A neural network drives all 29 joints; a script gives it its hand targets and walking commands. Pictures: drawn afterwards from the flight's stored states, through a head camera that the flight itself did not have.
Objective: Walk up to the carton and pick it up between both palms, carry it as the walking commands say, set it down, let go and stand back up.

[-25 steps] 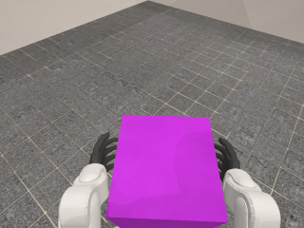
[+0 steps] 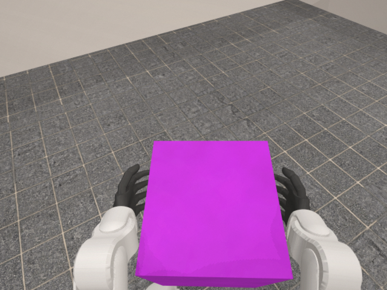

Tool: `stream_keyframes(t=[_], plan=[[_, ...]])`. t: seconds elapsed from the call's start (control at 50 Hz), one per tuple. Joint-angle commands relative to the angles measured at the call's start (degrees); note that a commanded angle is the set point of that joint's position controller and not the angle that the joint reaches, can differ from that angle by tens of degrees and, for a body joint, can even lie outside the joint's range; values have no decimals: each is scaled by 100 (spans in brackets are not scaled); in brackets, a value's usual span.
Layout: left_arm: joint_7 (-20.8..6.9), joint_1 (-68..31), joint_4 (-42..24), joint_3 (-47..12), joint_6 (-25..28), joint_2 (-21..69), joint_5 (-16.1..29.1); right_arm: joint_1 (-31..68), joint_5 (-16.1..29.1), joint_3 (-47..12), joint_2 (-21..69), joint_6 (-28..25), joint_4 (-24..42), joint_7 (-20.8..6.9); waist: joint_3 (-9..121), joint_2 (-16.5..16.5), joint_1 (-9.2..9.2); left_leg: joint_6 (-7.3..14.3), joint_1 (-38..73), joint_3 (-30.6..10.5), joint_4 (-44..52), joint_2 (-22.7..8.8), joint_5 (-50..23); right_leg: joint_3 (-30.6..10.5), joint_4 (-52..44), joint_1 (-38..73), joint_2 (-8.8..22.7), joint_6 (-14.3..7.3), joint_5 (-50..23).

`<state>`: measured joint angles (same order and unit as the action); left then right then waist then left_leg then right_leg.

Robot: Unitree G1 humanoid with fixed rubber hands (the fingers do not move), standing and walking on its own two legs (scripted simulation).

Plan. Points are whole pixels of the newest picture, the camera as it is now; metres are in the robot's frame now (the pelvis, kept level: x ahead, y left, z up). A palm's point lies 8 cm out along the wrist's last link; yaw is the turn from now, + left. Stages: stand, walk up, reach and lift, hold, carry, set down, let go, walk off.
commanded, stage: carry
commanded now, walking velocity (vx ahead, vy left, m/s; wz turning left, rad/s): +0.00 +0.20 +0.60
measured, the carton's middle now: (209, 221) +0.25 +0.00 +0.03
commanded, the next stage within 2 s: none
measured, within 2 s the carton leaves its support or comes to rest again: neither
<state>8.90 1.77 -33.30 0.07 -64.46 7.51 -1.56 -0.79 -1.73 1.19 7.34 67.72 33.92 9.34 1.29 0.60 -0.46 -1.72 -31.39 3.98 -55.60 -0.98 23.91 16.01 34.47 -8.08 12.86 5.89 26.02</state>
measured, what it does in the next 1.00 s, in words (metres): steps to the left, turning left: left foot, then right foot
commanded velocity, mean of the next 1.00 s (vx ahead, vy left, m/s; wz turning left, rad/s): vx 0.00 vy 0.20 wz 0.60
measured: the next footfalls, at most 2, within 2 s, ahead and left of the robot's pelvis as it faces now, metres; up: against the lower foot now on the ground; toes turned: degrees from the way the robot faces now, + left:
left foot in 0.06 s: +0.11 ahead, +0.12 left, +0.00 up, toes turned +7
right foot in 0.50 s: +0.10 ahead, +0.03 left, +0.00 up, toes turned +8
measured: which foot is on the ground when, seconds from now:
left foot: up 0.00-0.04, down 0.06-0.52, up 0.54-0.78, down 0.80-1.00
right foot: down 0.00-0.08, up 0.10-0.48, down 0.50-0.82, up 0.84-1.00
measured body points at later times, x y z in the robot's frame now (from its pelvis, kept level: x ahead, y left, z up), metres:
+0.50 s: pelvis +0.02 +0.13 -0.01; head +0.04 +0.11 +0.44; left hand +0.23 +0.33 +0.09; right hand +0.30 +0.04 +0.07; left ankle +0.07 +0.12 -0.72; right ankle +0.05 +0.02 -0.72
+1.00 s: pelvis -0.09 +0.29 -0.01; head -0.06 +0.33 +0.43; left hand +0.05 +0.55 +0.05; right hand +0.21 +0.31 +0.06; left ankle -0.06 +0.39 -0.72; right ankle -0.04 +0.16 -0.66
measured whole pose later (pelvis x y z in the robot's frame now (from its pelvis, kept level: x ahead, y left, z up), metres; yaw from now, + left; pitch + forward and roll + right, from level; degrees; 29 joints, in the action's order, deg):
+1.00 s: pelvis -0.09 +0.29 -0.01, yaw +34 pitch +3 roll -1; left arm 10.0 -1.4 -31.4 0.2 -67.1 7.3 -1.5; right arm -0.1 -1.2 2.7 7.4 67.4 31.5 8.8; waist -1.9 1.5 -0.1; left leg 4.0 -31.1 -0.5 -42.2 3.9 13.8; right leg 5.2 67.8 -32.1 5.0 6.4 33.1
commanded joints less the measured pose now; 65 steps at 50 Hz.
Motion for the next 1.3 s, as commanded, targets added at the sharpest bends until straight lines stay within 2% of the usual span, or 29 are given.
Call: stream_keyframes(t=[0.0, 0.02, 0.06, 0.08, 0.12, 0.16, 0.26, 0.34, 0.44, 0.46, 0.48, 0.5, 0.52, 0.54, 0.58, 0.7, 0.74, 0.76, 0.8, 0.82, 0.9, 0.94, 1.0, 1.08, 1.1, 1.14, 1.16, 1.18, 1.28], plan=[[-753, -1938, -543, -3447, -165, 4210, 1551, 1705, 1250, -3413, 3986, -25, 298, -750, 1408, 1206, 123, 80, 981, 553, 2167, 346, -1111, -151, 529, 777, 911, -518, -6703], [-745, -2042, -556, -3485, -169, 4238, 1587, 1519, 1278, -3451, 4092, 2, 310, -781, 1876, 1105, 390, 292, 2316, 337, 2862, 301, -1856, 45, 1711, 47, 664, -267, -5752], [-742, -2434, -713, -3708, -229, 4351, 1715, 1571, 1289, -3284, 4241, 13, -2, -767, 1926, -1984, 283, 1479, 3896, -2429, 2592, -1755, -8519, -337, 4292, -2902, -806, 45, 2144], [-772, -2152, -470, -3668, -240, 4376, 1674, 1712, 1428, -3379, 4259, -42, 201, -799, 2153, -1842, 313, 1944, 3743, -2677, 2483, -1890, -9393, -1135, 4766, -2991, -824, -61, 2317], [-748, -2033, -465, -3742, -180, 4869, 1606, 2049, 1534, -3456, 4451, -111, 640, -915, 1873, -886, 175, 1502, 3151, -2091, 2644, -1464, -6805, -1406, 4754, -2955, -516, 54, 1395], [-773, -2260, -576, -3789, -56, 5279, 1767, 2162, 1678, -3522, 4875, -216, 570, -999, 2123, -920, 178, 1418, 3102, -1925, 2883, -1189, -5052, -1449, 4059, -2879, -472, -29, 814], [-746, -1845, -744, -3609, 170, 5248, 1585, 2042, 1717, -3766, 4797, -376, 996, -1067, 2374, -585, 162, 1655, 2759, -2159, 3124, -1122, -4065, -1424, 2918, -2219, -716, -191, 310], [-747, -1889, -702, -3582, 119, 5058, 1585, 2083, 1664, -3826, 4679, -294, 937, -1050, 2285, -302, 151, 1703, 2906, -2321, 2998, -1163, -5425, -1386, 2584, -2319, -911, -249, 353], [-787, -1951, -728, -3490, -49, 4711, 1635, 1955, 1456, -3623, 4409, -79, 740, -949, 1964, -831, 29, 469, 1839, -2169, 3833, -518, -4522, -834, 475, -728, -1256, -415, 512], [-794, -2003, -698, -3427, -74, 4650, 1649, 2014, 1433, -3656, 4405, -35, 654, -891, 1776, -725, -114, -308, 1027, -1877, 3569, -305, -4403, -930, -790, 310, -960, -612, 614], [-772, -1907, -621, -3365, -73, 4641, 1554, 2146, 1460, -3746, 4359, 4, 715, -878, 1982, 168, -338, -1067, -125, -934, 2117, 543, -2810, -1780, -1966, 1652, 120, -1219, -294], [-825, -1740, -287, -3150, -138, 4604, 1519, 2167, 1465, -3871, 4310, 45, 754, -863, 2082, 3134, -140, -579, -647, -657, -1326, 788, 1005, -4606, -2043, 1045, 2768, -2113, -1119], [-845, -1447, 104, -3060, -152, 4581, 1408, 2925, 1433, -3946, 4178, 14, 1080, -872, 1080, 2748, 3, -35, -952, -1392, -2069, 118, 806, -4124, -1755, -165, 2483, -2124, -2521], [-841, -1389, 74, -3019, -171, 4609, 1483, 2715, 1489, -3836, 4204, 6, 953, -842, 1040, 1307, 81, 27, -801, -1438, -2453, 60, 229, -3282, -1457, -371, 1932, -1679, -3419], [-803, -2498, -577, -3360, -184, 4408, 1660, 2128, 1342, -3435, 4307, 108, 373, -792, 1091, 432, 104, 30, -897, -920, -1878, 65, -31, -2043, -941, 37, 1381, -1309, -3982], [-648, -1836, -292, -3182, -333, 4015, 1300, 2141, 1439, -3410, 3993, 165, 452, -730, 1095, 1276, 36, -53, 295, 6, 1214, 75, 118, -947, -782, -106, 1213, -723, -4207], [-583, -2079, -505, -3166, -294, 3999, 1302, 2320, 1518, -3447, 4194, 205, 361, -774, 1200, 1453, 106, -185, 998, 453, 1676, 277, -331, -518, -626, -613, 1130, -421, -2714], [-517, -2001, -326, -3142, -312, 3889, 1168, 2058, 1443, -3280, 4052, 242, 52, -796, 1336, 1063, 198, -76, 1725, 214, 2138, 228, -664, -451, -185, -1122, 944, -189, -1808], [-571, -2137, -373, -3170, -339, 3999, 1257, 2017, 1427, -3264, 4122, 210, -37, -754, 1260, -1664, 292, 743, 2275, -2627, 3523, -1468, -3130, 72, 2533, -2755, -696, 438, 1651], [-600, -2402, -567, -3363, -333, 4137, 1419, 2039, 1473, -3213, 4179, 128, 231, -770, 1132, -1905, 318, 1332, 1851, -3092, 3363, -1674, -3814, -687, 3349, -2919, -784, 290, 2107], [-722, -2652, -452, -3734, -134, 5113, 1714, 2485, 1564, -3352, 4818, -163, 578, -890, 2235, -1183, 189, 1182, 2738, -1924, 2416, -1153, -4513, -1362, 3864, -2909, -655, 9, 748], [-790, -2770, -873, -3955, -41, 5289, 1890, 2322, 1596, -3370, 4929, -299, 795, -948, 2291, -1451, 212, 1289, 2547, -2112, 2621, -1011, -3808, -1347, 3435, -2637, -748, 4, 582], [-758, -2238, -417, -3655, -88, 5047, 1644, 1964, 1502, -3426, 4679, -216, 461, -945, 2356, -932, 192, 1444, 2099, -2581, 2997, -1136, -3136, -1473, 2869, -2023, -881, -125, 539], [-844, -2079, -378, -3347, -32, 5000, 1622, 2678, 1681, -3688, 4727, -252, 885, -909, 2320, -945, 6, 810, 1241, -2502, 3506, -774, -2114, -1339, 200, -311, -1146, -505, 592], [-869, -2119, -339, -3271, -12, 5063, 1673, 2645, 1633, -3731, 4797, -216, 789, -867, 2410, -346, -91, 566, 721, -2168, 3285, -517, -2153, -1495, -712, 558, -961, -656, 204], [-885, -2353, -248, -3094, 16, 4758, 1556, 2448, 1459, -3742, 4741, -111, 432, -838, 1755, 2958, -41, 101, -1234, -541, -46, 674, 672, -4615, -2055, 685, 2177, -1810, -1042], [-880, -2154, 223, -3026, -90, 4849, 1416, 3160, 1468, -3738, 4548, -123, 793, -865, 1082, 2172, -10, 88, -1248, -1084, -1484, 148, 547, -4156, -1826, -228, 2264, -2048, -1699], [-881, -2060, -25, -3016, -67, 4817, 1380, 3126, 1562, -3748, 4594, -164, 841, -867, 880, 664, 32, 65, -1074, -1034, -1899, 80, 187, -3259, -1726, -251, 1706, -1703, -2260], [-721, -2349, -357, -3133, -198, 4275, 1364, 2091, 1497, -3397, 4471, 96, -4, -794, 1149, 711, 54, 25, -388, -264, 26, 131, 63, -1356, -646, 157, 704, -939, -4518]])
